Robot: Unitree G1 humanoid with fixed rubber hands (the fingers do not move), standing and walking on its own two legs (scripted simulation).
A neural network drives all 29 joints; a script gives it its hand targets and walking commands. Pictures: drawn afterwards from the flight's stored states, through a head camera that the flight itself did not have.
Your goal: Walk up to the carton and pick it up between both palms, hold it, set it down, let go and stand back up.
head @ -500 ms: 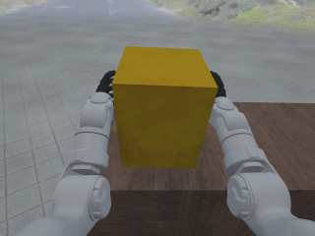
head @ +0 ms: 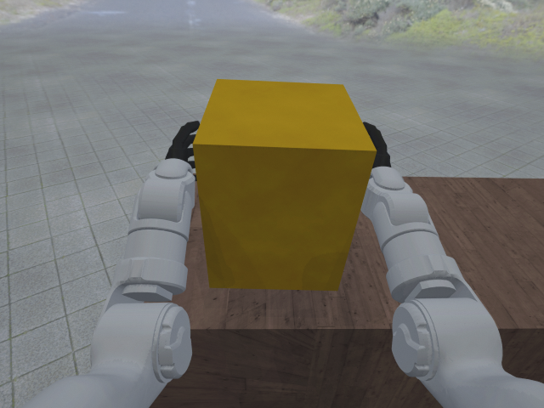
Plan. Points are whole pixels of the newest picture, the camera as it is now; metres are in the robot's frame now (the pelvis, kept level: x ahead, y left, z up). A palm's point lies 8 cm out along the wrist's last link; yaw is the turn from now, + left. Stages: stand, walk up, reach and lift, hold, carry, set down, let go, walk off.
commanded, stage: hold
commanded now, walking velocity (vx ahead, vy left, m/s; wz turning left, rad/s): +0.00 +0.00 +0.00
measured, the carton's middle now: (277, 184) +0.39 +0.01 +0.20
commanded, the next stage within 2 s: set down in 0.70 s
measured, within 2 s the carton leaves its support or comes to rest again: neither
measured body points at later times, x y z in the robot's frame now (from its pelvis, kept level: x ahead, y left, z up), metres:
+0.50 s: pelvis +0.00 +0.00 +0.00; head -0.09 +0.01 +0.44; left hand +0.38 +0.16 +0.24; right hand +0.39 -0.13 +0.23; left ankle +0.03 +0.11 -0.74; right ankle +0.04 -0.13 -0.74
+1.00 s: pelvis +0.00 +0.00 +0.00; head -0.09 +0.01 +0.44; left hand +0.38 +0.16 +0.25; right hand +0.39 -0.13 +0.25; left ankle +0.03 +0.11 -0.74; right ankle +0.04 -0.13 -0.74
